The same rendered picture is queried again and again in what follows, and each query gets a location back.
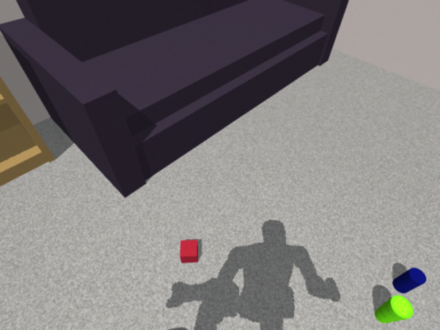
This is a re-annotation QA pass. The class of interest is sofa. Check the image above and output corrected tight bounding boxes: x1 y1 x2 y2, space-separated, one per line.
0 0 349 198

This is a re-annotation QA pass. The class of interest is bookshelf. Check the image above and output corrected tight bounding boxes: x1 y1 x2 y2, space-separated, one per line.
0 77 55 186

